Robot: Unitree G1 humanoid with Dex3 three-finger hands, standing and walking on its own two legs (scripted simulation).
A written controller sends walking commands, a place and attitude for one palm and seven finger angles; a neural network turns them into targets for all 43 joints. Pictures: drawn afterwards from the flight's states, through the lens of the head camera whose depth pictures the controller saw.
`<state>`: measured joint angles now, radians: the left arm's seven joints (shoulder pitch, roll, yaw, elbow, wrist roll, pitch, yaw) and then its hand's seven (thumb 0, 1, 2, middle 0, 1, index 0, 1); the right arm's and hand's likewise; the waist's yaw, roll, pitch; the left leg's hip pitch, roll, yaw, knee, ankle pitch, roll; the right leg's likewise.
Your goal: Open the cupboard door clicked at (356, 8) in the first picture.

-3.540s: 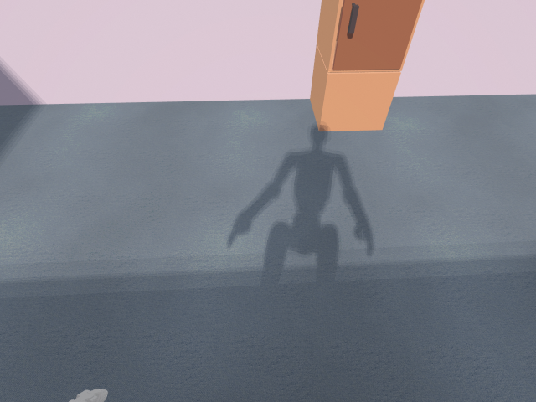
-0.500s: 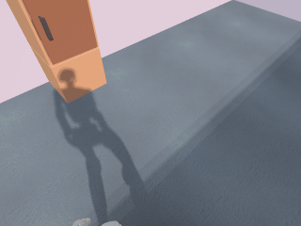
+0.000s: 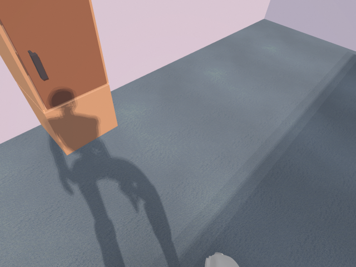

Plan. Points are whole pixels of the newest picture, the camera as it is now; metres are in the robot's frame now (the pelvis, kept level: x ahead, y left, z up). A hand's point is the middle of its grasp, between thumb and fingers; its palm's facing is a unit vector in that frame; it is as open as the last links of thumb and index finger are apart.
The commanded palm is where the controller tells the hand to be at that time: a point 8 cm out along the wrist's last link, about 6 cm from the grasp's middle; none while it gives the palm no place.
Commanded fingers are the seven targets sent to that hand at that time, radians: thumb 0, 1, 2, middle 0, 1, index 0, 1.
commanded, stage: walk to a spot facing it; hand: left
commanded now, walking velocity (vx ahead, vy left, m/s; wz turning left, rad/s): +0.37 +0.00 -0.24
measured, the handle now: (37, 64) +0.91 +0.70 -0.09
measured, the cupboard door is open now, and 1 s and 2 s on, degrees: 0 0 0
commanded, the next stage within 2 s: turn to face it in 0.84 s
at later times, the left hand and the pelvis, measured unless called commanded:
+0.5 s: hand (137, 227) +0.26 +0.13 -0.18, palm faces +0.00 -0.98 -0.20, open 7.2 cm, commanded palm none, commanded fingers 0.00 0.90 0.90 -0.20 -0.30 -0.20 -0.30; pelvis +0.23 -0.06 -0.01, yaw -3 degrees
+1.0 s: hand (133, 166) +0.47 +0.18 -0.18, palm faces -0.03 -0.98 -0.17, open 7.4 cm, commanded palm none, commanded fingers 0.00 0.90 0.90 -0.20 -0.30 -0.20 -0.30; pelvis +0.43 +0.00 +0.00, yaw -7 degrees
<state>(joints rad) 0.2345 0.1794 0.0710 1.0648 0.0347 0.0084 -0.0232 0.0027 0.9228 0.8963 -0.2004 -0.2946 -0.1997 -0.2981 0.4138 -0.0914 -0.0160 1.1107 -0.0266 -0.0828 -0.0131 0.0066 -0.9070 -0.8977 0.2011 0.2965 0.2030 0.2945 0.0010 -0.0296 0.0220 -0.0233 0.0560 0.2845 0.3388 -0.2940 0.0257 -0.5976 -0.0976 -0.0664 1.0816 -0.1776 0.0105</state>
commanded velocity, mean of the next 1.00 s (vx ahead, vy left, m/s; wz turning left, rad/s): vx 0.30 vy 0.00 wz -0.08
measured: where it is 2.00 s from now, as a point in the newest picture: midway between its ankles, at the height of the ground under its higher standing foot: (181, 213)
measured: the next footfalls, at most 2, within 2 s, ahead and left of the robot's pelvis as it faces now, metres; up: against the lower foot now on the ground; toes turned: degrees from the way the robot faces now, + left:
right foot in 0.22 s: +0.27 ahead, -0.13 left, +0.00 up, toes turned -12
left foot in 0.74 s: +0.47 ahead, +0.09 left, +0.00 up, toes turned +9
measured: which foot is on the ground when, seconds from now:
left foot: down 0.00-0.22, up 0.24-0.72, down 0.74-1.00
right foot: up 0.00-0.20, down 0.22-0.74, up 0.76-1.00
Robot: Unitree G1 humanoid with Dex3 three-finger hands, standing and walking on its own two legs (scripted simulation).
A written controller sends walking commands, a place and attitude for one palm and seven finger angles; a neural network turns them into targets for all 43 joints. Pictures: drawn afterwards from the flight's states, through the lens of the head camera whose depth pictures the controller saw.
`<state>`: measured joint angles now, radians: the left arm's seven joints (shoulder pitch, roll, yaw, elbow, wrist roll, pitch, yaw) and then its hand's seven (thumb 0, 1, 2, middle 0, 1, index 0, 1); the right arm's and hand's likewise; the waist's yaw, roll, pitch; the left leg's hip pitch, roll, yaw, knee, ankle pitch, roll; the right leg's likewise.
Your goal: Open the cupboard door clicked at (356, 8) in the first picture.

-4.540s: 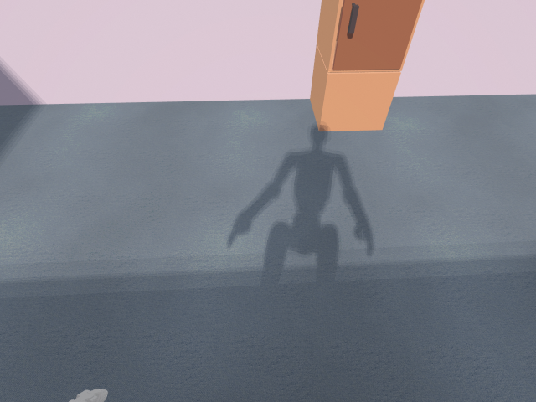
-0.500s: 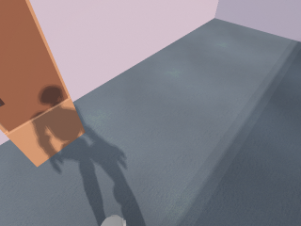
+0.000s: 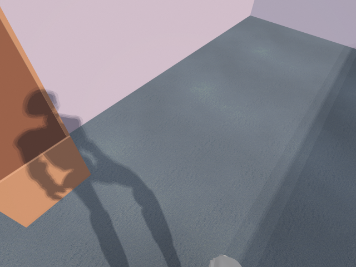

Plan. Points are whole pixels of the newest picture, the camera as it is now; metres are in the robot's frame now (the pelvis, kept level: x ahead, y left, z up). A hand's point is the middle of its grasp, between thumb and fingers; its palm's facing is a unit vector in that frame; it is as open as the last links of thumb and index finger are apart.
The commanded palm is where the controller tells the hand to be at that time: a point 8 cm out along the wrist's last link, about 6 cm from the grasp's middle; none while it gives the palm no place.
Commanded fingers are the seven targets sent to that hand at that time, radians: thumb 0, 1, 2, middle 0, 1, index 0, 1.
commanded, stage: turn to face it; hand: left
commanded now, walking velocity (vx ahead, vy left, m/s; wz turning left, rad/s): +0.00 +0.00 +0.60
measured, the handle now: out of the picture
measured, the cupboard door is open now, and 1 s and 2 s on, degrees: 0 0 0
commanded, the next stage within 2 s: take the last steps up to it in 1.44 s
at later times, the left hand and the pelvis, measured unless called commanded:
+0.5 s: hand out of the picture +0.14 +0.20 -0.20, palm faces +0.27 -0.95 -0.18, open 7.3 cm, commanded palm none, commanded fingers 0.00 0.90 0.90 -0.20 -0.30 -0.20 -0.30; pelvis +0.08 +0.00 -0.03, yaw +15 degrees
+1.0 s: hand out of the picture +0.09 +0.21 -0.15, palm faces +0.52 -0.80 -0.31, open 7.4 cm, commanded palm none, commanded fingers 0.00 0.90 0.90 -0.20 -0.30 -0.20 -0.30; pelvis +0.09 -0.04 -0.02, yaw +32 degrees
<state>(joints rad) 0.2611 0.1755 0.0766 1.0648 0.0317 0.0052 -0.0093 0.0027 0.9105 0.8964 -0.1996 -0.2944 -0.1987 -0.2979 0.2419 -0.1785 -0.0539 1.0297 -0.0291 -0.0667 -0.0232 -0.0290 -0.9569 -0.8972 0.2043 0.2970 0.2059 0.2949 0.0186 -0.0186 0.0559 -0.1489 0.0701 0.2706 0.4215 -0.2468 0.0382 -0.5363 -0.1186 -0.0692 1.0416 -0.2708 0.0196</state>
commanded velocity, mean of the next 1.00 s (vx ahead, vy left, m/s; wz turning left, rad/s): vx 0.00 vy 0.00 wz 0.60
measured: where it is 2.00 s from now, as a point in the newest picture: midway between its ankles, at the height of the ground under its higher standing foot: outside the picture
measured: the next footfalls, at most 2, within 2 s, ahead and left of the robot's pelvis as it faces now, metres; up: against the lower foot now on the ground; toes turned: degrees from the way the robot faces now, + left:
right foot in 0.16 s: +0.17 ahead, -0.15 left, +0.00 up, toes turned -7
left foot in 0.50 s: +0.12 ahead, +0.11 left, +0.00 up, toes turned +24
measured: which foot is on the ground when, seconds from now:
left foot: down 0.00-0.16, up 0.18-0.48, down 0.50-1.00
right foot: up 0.00-0.14, down 0.16-0.50, up 0.52-0.98, down 1.00-1.00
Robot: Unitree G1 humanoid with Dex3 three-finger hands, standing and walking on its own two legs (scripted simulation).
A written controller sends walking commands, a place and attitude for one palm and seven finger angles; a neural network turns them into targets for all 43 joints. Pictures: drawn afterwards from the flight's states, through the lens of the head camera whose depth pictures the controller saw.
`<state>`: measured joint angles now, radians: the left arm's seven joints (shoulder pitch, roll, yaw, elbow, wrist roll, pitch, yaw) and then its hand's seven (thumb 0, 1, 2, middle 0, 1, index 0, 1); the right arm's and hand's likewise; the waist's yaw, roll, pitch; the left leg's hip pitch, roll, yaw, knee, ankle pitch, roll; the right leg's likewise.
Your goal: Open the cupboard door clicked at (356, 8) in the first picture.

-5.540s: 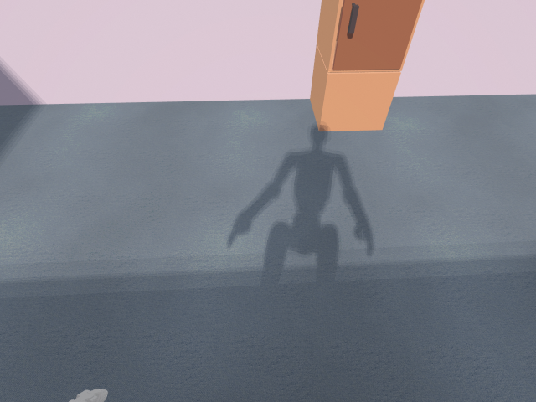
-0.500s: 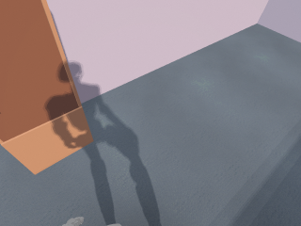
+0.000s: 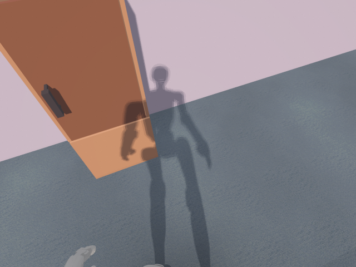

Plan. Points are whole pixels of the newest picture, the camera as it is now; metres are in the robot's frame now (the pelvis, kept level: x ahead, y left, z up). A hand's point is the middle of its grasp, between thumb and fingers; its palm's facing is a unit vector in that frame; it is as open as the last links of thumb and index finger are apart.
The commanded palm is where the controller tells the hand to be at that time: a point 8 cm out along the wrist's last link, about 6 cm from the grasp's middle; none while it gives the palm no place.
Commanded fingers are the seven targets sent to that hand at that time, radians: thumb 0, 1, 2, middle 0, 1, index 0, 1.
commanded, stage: turn to face it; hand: left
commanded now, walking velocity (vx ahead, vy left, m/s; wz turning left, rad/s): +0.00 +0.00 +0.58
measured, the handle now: (53, 100) +0.67 +0.51 -0.07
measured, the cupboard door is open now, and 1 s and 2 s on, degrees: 0 0 0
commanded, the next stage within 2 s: take the last steps up to it in 0.44 s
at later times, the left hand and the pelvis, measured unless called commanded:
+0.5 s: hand out of the picture -0.09 +0.22 -0.17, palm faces +0.32 -0.91 -0.27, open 7.4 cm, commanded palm none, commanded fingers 0.00 0.90 0.90 -0.20 -0.30 -0.20 -0.30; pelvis -0.04 +0.01 +0.00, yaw +15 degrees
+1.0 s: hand out of the picture -0.07 +0.16 -0.15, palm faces +0.40 -0.90 -0.20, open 7.3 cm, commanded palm none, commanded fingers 0.00 0.90 0.90 -0.20 -0.30 -0.20 -0.30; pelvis +0.00 +0.00 +0.02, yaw +20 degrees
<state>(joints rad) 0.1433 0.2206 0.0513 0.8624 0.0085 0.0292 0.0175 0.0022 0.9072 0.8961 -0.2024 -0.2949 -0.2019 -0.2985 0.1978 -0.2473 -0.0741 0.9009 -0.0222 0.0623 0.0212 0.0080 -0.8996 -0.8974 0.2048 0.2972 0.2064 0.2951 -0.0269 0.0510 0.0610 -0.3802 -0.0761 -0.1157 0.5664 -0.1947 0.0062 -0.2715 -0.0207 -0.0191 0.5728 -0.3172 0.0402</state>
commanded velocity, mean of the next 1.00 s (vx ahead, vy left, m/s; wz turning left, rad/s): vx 0.14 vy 0.01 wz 0.22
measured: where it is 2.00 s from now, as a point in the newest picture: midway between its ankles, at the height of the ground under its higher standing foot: (153, 261)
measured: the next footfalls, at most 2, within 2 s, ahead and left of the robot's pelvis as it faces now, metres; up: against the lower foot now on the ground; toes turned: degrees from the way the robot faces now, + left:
left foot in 0.44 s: -0.05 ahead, +0.12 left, +0.00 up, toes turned +19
right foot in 0.82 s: +0.05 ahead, -0.09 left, +0.00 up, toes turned +12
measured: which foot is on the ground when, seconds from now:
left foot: down 0.00-0.00, up 0.02-0.42, down 0.44-0.82, up 0.84-1.00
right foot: down 0.00-0.44, up 0.46-0.80, down 0.82-1.00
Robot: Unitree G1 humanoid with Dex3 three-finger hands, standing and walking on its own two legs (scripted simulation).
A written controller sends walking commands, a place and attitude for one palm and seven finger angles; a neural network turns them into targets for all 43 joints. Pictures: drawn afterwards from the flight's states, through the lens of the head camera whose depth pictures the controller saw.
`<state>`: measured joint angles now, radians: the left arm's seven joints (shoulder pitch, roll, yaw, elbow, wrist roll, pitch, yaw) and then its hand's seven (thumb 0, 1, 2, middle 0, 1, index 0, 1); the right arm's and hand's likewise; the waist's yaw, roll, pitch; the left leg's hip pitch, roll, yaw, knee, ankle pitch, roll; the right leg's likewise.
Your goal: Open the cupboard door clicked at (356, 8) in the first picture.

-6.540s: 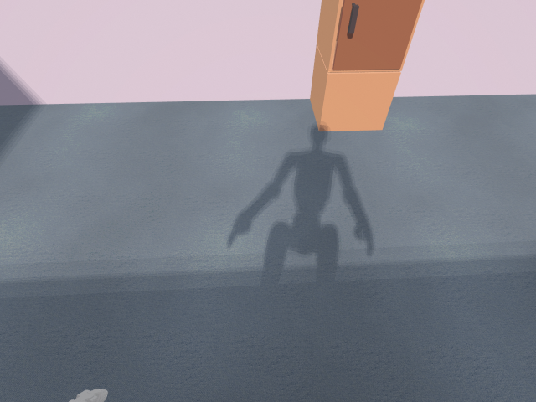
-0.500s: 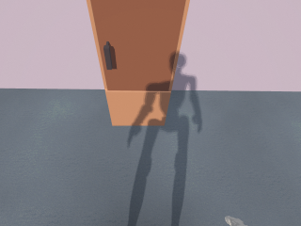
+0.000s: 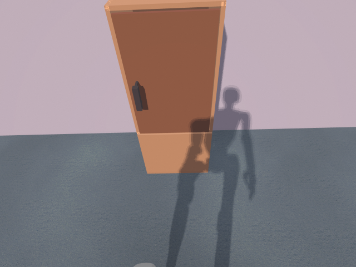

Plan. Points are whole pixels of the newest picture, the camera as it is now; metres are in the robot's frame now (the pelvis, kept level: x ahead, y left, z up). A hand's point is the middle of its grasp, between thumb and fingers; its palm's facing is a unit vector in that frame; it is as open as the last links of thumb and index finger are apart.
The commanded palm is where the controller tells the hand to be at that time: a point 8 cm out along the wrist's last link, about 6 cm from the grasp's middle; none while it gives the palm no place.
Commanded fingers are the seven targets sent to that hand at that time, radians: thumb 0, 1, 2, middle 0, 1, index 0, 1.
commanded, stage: take the last steps up to it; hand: left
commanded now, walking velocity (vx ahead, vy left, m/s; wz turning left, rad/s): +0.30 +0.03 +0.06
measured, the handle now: (138, 96) +0.80 +0.24 -0.09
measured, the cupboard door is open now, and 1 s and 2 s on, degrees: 0 0 0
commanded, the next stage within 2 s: come to a stop and stand still in 0.64 s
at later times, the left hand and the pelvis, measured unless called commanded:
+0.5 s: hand out of the picture +0.16 +0.27 -0.18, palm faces +0.06 -0.98 -0.17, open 7.4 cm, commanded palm none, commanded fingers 0.00 0.90 0.90 -0.20 -0.30 -0.20 -0.30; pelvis +0.15 +0.09 +0.00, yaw +0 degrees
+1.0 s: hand (118, 196) +0.37 +0.24 -0.18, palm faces +0.01 -0.98 -0.22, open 7.2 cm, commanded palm none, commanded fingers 0.00 0.90 0.90 -0.20 -0.30 -0.20 -0.30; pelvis +0.28 +0.06 -0.01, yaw +0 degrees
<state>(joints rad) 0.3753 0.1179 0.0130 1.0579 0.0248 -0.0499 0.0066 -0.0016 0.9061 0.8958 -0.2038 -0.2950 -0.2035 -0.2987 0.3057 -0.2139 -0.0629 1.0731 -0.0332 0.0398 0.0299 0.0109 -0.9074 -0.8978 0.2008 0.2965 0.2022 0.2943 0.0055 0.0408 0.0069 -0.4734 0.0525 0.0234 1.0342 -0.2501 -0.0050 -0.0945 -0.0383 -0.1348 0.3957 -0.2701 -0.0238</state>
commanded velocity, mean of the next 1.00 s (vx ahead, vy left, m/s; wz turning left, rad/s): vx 0.09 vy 0.01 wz -0.01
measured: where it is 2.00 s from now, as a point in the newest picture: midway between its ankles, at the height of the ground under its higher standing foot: outside the picture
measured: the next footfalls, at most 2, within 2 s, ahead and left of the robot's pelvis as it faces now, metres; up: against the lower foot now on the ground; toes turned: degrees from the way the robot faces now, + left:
left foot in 0.28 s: +0.19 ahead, +0.17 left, +0.00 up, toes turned +10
right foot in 0.80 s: +0.38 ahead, -0.05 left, +0.00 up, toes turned -9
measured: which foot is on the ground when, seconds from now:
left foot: up 0.00-0.26, down 0.28-0.82, up 0.84-1.00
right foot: down 0.00-0.30, up 0.32-0.78, down 0.80-1.00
